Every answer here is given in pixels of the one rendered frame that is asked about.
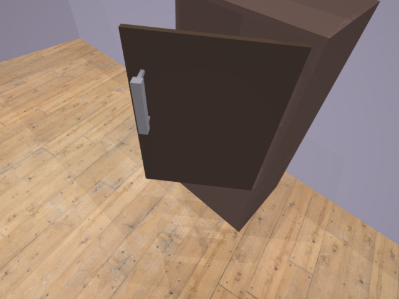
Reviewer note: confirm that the cupboard door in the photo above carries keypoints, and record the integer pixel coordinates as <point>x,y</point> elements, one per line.
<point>215,101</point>

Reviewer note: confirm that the handle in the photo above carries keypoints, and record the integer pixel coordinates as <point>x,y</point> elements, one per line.
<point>140,103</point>

